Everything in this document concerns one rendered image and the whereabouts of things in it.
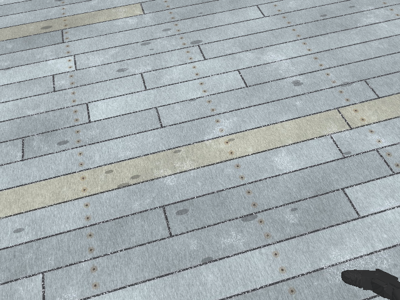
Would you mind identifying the right robot hand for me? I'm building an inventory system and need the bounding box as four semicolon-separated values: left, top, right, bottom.
341;269;400;300

